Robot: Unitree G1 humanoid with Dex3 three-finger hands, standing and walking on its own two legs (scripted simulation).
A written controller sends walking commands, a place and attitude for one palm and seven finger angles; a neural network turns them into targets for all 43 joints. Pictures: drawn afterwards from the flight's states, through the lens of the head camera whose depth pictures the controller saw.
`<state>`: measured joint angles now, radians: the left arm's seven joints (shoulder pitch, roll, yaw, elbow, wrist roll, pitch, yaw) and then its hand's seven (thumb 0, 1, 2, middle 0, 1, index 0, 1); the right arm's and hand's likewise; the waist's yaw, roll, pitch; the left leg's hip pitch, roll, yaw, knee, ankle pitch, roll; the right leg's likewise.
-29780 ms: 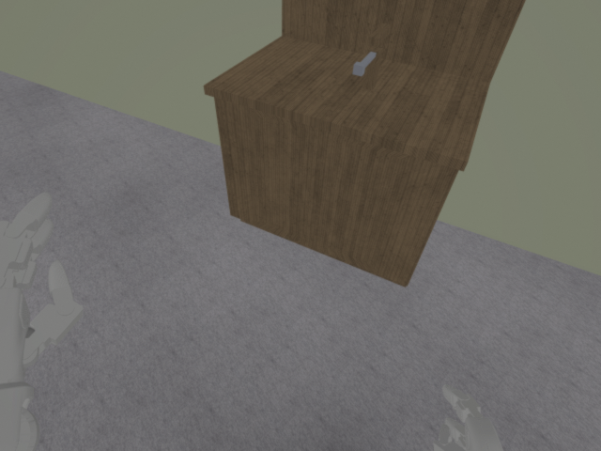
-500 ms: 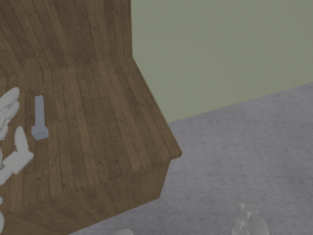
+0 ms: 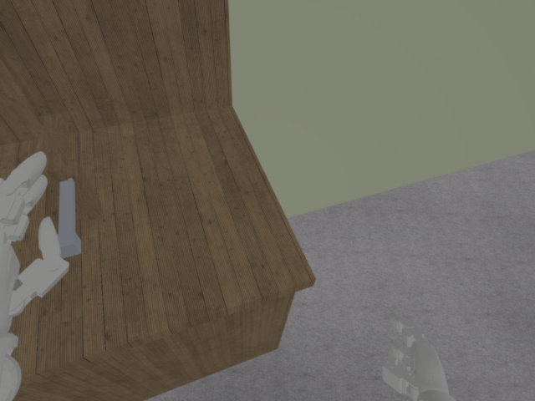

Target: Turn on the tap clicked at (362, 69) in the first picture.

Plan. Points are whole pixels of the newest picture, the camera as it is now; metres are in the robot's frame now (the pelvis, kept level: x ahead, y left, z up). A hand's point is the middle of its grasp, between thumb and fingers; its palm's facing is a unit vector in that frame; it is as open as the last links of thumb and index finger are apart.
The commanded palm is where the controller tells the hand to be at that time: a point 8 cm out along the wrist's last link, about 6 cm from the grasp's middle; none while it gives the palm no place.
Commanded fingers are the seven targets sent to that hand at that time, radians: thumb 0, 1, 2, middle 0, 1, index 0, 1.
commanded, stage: come to a stop and stand still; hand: left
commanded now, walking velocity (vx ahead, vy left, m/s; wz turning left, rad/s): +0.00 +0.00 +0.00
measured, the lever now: (66, 244) +0.30 +0.32 +0.05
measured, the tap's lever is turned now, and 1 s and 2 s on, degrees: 0 0 0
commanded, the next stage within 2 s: look again from close up in 0.04 s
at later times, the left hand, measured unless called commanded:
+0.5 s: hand (64, 260) +0.23 +0.25 +0.14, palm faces +0.28 -0.85 -0.44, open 7.4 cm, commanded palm +0.16 +0.28 +0.18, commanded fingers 0.00 0.90 0.90 -0.20 -0.30 -0.20 -0.30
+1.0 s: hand (56, 304) +0.18 +0.23 +0.16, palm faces +0.34 -0.85 -0.40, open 7.4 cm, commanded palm +0.12 +0.26 +0.18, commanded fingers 0.00 0.90 0.90 -0.20 -0.30 -0.20 -0.30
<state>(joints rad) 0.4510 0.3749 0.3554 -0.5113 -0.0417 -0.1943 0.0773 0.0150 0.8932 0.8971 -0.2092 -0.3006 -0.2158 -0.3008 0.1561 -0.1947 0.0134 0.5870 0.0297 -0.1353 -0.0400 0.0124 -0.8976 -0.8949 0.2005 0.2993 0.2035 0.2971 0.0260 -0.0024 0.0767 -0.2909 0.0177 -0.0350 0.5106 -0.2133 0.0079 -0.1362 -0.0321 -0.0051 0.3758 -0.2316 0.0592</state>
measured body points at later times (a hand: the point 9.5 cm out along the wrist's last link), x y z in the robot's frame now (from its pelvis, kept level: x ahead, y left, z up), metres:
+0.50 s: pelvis +0.00 +0.01 +0.00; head +0.04 +0.04 +0.44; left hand +0.21 +0.30 +0.17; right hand +0.15 -0.23 -0.08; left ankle +0.04 +0.11 -0.74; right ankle -0.02 -0.16 -0.74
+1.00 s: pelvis -0.04 -0.02 -0.01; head +0.01 +0.01 +0.44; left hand +0.15 +0.27 +0.18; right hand +0.16 -0.22 -0.07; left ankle +0.03 +0.11 -0.74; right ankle -0.02 -0.16 -0.74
